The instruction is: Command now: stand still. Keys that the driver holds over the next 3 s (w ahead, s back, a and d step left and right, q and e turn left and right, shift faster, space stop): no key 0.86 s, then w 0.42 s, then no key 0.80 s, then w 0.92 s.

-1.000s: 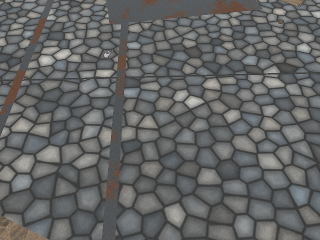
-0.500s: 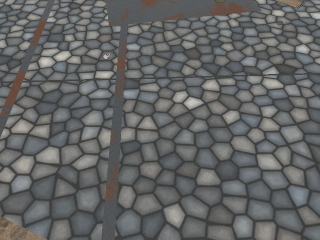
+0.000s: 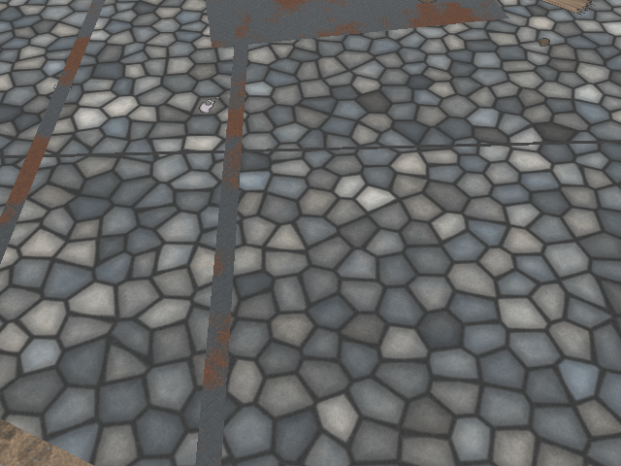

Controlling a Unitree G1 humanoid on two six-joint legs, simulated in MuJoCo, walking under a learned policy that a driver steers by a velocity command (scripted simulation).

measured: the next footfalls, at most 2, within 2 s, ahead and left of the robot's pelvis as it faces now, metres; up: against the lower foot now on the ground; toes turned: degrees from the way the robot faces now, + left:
left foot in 1.18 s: +0.11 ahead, +0.16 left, +0.00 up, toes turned +4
right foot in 1.60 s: +0.39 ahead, -0.03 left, +0.00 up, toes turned -2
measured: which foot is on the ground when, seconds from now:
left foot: down 0.00-0.92, up 0.94-1.00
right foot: down 0.00-1.00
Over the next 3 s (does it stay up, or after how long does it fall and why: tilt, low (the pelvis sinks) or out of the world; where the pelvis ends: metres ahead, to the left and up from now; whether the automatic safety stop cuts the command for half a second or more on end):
stays up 0.70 0.11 0.00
